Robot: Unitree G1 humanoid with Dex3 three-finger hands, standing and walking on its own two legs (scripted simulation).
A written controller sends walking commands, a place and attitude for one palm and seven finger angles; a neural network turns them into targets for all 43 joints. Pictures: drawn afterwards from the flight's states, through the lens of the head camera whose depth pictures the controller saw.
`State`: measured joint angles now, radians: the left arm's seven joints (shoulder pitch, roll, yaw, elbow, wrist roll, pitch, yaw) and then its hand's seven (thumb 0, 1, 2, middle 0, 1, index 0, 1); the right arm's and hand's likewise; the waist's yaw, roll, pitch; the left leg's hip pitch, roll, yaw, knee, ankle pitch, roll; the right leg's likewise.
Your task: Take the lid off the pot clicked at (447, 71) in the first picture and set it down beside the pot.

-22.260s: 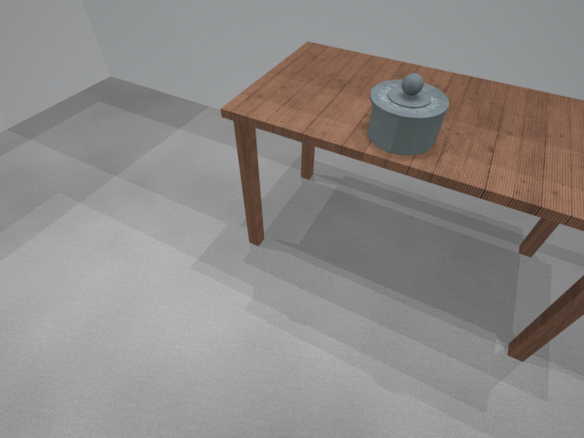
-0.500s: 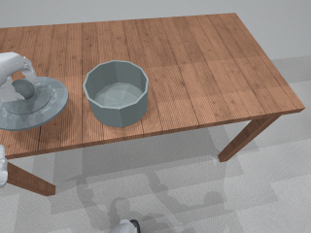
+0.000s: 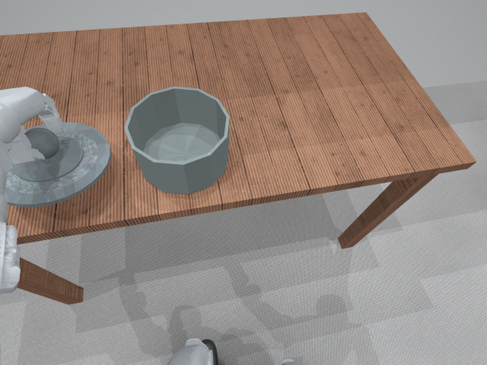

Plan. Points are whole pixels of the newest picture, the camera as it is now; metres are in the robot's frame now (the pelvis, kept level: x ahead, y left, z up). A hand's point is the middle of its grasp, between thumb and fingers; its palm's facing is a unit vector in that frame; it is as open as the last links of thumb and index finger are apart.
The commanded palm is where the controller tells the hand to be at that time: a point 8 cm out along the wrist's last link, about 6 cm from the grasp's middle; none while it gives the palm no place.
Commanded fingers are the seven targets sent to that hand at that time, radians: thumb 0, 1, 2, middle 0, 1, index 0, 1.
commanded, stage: lower the lid onto the table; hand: left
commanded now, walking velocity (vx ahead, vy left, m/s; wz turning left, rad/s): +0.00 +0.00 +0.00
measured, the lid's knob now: (41, 143) +0.48 +0.33 +0.04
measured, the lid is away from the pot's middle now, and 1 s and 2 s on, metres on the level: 0.24 0.24 0.24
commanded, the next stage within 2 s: open the fingers wide in 0.68 s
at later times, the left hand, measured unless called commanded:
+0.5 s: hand (40, 149) +0.47 +0.33 +0.04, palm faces -0.47 -0.11 -0.88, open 8.5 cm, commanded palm +0.53 +0.33 +0.10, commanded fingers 0.00 0.50 1.11 -0.87 -1.04 -0.79 -1.02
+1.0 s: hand (39, 161) +0.46 +0.33 +0.02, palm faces -0.44 -0.13 -0.89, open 8.5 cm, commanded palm +0.49 +0.32 +0.08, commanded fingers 0.00 0.36 0.94 -0.71 -1.00 -0.65 -0.99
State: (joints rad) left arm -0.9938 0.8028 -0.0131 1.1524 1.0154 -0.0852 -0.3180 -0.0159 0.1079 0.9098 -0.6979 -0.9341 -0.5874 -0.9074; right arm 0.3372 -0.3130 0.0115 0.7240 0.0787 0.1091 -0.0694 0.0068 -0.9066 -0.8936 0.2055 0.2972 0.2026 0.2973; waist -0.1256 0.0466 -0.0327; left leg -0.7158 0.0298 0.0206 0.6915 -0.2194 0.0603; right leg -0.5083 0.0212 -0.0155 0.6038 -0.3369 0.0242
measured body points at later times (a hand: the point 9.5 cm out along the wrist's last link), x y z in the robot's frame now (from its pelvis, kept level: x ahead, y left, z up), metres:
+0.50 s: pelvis +0.00 +0.00 -0.01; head +0.12 +0.02 +0.42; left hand +0.49 +0.33 +0.09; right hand -0.01 -0.29 -0.12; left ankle +0.06 +0.08 -0.72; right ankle -0.03 -0.15 -0.72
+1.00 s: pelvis +0.00 +0.01 -0.02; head +0.12 +0.03 +0.42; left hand +0.48 +0.34 +0.07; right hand +0.01 -0.27 -0.13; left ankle +0.06 +0.08 -0.72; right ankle -0.03 -0.15 -0.72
